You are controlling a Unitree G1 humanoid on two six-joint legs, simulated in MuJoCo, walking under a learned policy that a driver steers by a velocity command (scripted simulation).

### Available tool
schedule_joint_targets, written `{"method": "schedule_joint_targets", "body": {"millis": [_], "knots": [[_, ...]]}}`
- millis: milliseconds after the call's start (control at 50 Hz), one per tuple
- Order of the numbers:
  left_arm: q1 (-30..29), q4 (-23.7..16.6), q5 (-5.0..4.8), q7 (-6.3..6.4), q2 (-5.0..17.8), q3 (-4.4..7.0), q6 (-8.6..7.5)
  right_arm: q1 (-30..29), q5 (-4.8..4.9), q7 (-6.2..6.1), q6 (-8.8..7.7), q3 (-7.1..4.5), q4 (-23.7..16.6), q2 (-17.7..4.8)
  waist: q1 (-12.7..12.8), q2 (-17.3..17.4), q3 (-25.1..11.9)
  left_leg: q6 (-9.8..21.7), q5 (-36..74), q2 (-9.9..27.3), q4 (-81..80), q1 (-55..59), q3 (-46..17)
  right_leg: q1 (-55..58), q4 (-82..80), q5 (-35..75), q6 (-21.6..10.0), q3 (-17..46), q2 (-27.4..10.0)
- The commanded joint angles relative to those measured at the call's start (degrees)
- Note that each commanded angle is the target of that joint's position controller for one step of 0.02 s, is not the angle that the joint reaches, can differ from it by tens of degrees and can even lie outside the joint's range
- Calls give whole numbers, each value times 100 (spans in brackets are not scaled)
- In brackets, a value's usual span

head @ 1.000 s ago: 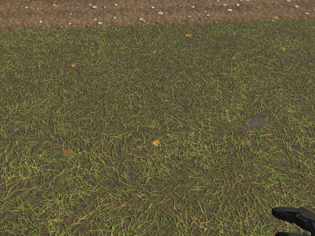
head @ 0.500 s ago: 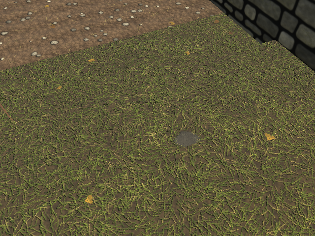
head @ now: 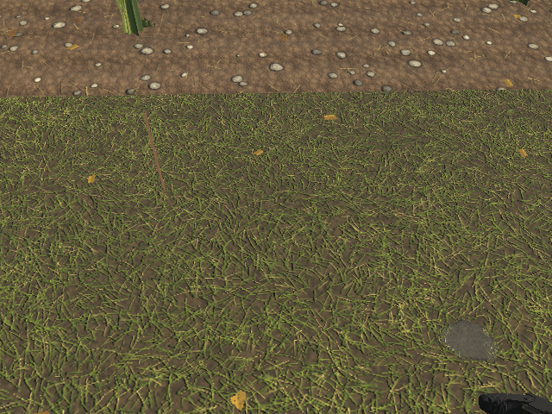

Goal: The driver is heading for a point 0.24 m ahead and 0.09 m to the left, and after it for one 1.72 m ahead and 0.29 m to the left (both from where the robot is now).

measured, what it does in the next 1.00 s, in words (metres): goes down, turning left: left foot 0.14 m lower, then right foot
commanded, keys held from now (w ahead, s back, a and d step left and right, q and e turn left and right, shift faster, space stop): w+q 0.02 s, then q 0.50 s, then no key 0.28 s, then e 0.20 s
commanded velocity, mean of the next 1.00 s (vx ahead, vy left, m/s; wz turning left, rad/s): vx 0.13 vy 0.00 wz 0.37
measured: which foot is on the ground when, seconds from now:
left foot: up 0.00-0.02, down 0.04-0.46, up 0.48-0.74, down 0.76-1.00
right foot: down 0.00-0.04, up 0.06-0.42, down 0.44-1.00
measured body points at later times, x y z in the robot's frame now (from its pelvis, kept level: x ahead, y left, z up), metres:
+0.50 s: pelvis +0.21 +0.00 -0.08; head +0.24 +0.00 +0.37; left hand +0.31 +0.30 -0.15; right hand +0.42 -0.23 -0.19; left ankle +0.14 +0.09 -0.78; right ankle +0.33 -0.09 -0.80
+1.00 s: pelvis +0.22 +0.03 -0.07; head +0.23 +0.04 +0.38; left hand +0.20 +0.32 -0.18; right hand +0.44 -0.13 -0.18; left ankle +0.16 +0.12 -0.80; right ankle +0.33 -0.09 -0.80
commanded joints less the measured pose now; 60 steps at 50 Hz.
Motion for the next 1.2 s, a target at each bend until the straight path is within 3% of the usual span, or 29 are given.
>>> {"method": "schedule_joint_targets", "body": {"millis": [20, 40, 60, 80, 100, 120, 140, 160, 200, 280, 420, 440, 460, 480, 500, 520, 560, 620, 740, 760, 780, 800, 840, 920, 1100, 1140, 1160, 1180, 1200], "knots": [[-16, -226, -33, 0, 785, 164, 81, 544, -92, -12, -97, -104, -10, -301, -476, -303, 369, 167, -599, 45, -477, 556, 266, -354, 786, 4288, -713, 849, -1345], [-66, -153, -45, -36, 831, 169, 67, 1612, -157, -101, -97, -278, 377, -590, -1034, -90, -157, 426, 116, -202, -800, 2248, 536, -1054, 2362, 4489, -566, 554, -945], [364, -215, 106, -85, 538, 126, -46, 2039, -225, -138, -102, -403, 544, -1156, -983, 1116, -590, 896, 2893, 335, 415, 4554, -55, -3354, 5174, 602, -229, 259, -64], [623, -565, 119, -172, 609, -34, -169, 2196, -181, -167, -129, -386, 359, -1446, -953, 1387, -1762, 1704, 3919, 1287, 1559, 6324, -1548, -4865, 6157, -203, -85, 1377, -3], [49, -856, -6, -187, 932, -16, -229, 2290, -84, -198, -67, -394, 183, -1348, -1355, 992, -2504, 2149, 3310, 1701, 1059, 6376, -2298, -5022, 6047, -149, -40, 1880, -91], [-235, -1071, -163, -178, 975, -33, -340, 1904, -125, -304, -53, -335, 56, -1340, -1073, 241, -2528, 2093, 357, 1882, 277, 5803, -2752, -5237, 4731, 1282, -255, 2360, -224], [-627, -1101, -190, -46, 852, -43, -273, 1247, -145, -373, -21, -289, -112, -1179, -777, -265, -1869, 1975, -933, 1922, -297, 4616, -3351, -5130, 4353, 1855, -128, 2143, -275], [-662, -1006, -72, 73, 991, 13, -117, 566, -188, -435, -49, -190, -353, -927, -486, -646, -1302, 1909, -281, 1963, -343, 3399, -3362, -4711, 3887, 2218, 81, 2234, -389], [-435, -917, 189, 184, 826, 40, 142, 340, -122, -427, -38, -191, -279, -848, -128, -583, -537, 1590, 504, 1315, -391, 1645, -2389, -3681, 2276, 2062, 300, 2101, -462], [-1001, -1048, 190, 124, 432, -40, 95, 634, -45, -666, 64, -263, -97, -881, -429, -17, -1059, 925, 1132, 303, -88, 1232, -1332, -2400, 116, 3653, 251, 1807, 81], [-1612, -1378, 195, -23, 563, 72, 141, 592, 43, -784, 320, -247, -151, -696, -362, 212, -634, 423, -1476, 137, 373, 1463, -2378, -1902, -1635, 3745, -139, 2116, 362], [-1385, -1325, 236, -21, 669, 117, 104, 514, 42, -759, 318, -226, -224, -614, -228, 104, -617, 207, -2102, -138, 694, 1070, -2256, -1140, -2140, 4627, -319, 2161, 100], [-1158, -1355, 300, 39, 1026, 191, 115, 762, -44, -724, 290, -135, -265, -281, -322, -734, -860, -140, -3879, -656, 1831, 341, -1596, -126, -2190, 6281, -786, 3026, -1055], [-970, -1275, 432, 26, 1161, 239, 206, 1379, 42, -708, 281, -125, -324, -350, -582, -2279, -1345, -506, -6423, -1320, 3093, -435, -914, 565, -2312, 7344, -1974, 4585, -2286], [-1122, -1383, 290, 16, 951, 211, 250, 1536, -29, -649, 281, -242, -210, -873, -569, -1957, -1451, -727, -6276, -836, 4108, -695, -768, 447, -2412, 6425, -2206, 4938, -2400], [-1320, -1476, 247, 29, 679, 140, 291, 1251, 12, -645, 357, -331, -149, -1083, -467, -1463, -1062, -838, -5833, -667, 4516, -777, -622, 90, -2388, 5847, -1964, 4193, -1978], [-1752, -1491, 185, 14, 589, 96, 398, 1095, 25, -702, 537, -284, -126, -841, -563, -1013, -577, -964, -5273, -487, 4310, -587, -473, -624, -2561, 4923, -1582, 3357, -1383], [-2013, -1463, 256, -37, 776, 154, 498, 1108, 51, -640, 552, -115, -98, -346, -648, -1198, -482, -971, -5068, -499, 2946, 437, 68, -1283, -2772, 4794, -1429, 2475, -880], [-1789, -1217, 52, -106, 729, 113, 564, 1244, -98, -473, 466, -80, 55, -351, -665, -1362, -658, -577, -3560, -465, -91, 2144, 383, -1340, -2550, 3573, -1271, 2344, -872], [-1549, -1119, 74, -139, 617, 67, 545, 1257, -182, -472, 461, -86, 13, -474, -631, -1126, -604, -408, -3295, -245, -352, 2564, 28, -1700, -2387, 3044, -872, 2200, -703], [-1448, -1173, 205, -189, 344, -17, 517, 1197, -268, -521, 455, -160, -65, -950, -388, 41, -563, -19, -3094, 735, -637, 2621, -1207, -2132, -1521, 2399, -351, 1567, -190], [-1674, -1317, 193, -184, 281, -58, 489, 763, -347, -482, 427, -97, -85, -863, -316, 977, -311, 507, -3893, 1215, -1100, 1277, -1748, -1574, -1596, 1994, -204, 1439, 31], [-1717, -1124, 225, -203, 430, -31, 487, 372, -375, -472, 296, 65, -113, -314, -318, 523, 31, 53, -5260, 556, -1126, 1080, -1066, -1024, -1897, 3026, -129, 1518, -18], [-1502, -995, 148, -177, 681, 4, 554, 711, -280, -525, 200, 5, 113, -536, -450, 291, 343, -217, -4666, 350, -986, 1374, -690, -1283, -1875, 3396, -175, 1658, -38], [-1250, -1237, 39, -195, 597, 93, 628, 475, -72, -771, 286, -227, 19, -691, -526, 323, 89, 641, -1367, 1487, -122, 2175, -783, -2368, -222, 1806, -441, 1421, -20], [-1065, -1239, 22, -241, 627, 110, 607, 361, 13, -802, 338, -270, 29, -735, -411, 119, -45, 306, -1289, 1234, 393, 2113, -364, -1840, -1179, 2944, -622, 1330, 68], [-1038, -1277, 58, -219, 947, 199, 591, 527, -16, -815, 335, -289, 52, -671, -522, -511, -162, -89, -2074, 716, 1150, 1798, 146, -1363, -1681, 4777, -847, 1972, -124], [-901, -1335, 112, -211, 1525, 348, 565, 368, -145, -816, 316, -255, -183, -541, -563, -1880, -191, -705, -3754, -360, 2495, 665, 831, -824, -2168, 6027, -1671, 3830, -973], [-349, -1314, 193, -256, 1505, 312, 507, -51, -205, -785, 296, -185, -306, -428, -102, -2224, -624, -805, -6306, -770, 3785, -298, 101, 99, -2657, 6757, -2453, 5022, -1691]]}}
Velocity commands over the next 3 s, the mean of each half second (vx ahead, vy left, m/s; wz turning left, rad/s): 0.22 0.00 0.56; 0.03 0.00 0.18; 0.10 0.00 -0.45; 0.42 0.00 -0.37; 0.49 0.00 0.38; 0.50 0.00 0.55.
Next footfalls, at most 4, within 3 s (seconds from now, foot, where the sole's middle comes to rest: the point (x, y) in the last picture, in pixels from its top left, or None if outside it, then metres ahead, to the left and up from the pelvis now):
0.04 left None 0.19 0.09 -0.84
0.44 right None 0.35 -0.07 -0.84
0.76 left None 0.20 0.14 -0.84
1.58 left None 0.34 0.18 -0.84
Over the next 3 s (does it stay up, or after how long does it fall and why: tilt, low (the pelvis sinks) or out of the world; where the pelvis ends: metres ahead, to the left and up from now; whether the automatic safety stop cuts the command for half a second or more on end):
stays up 1.03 0.06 -0.21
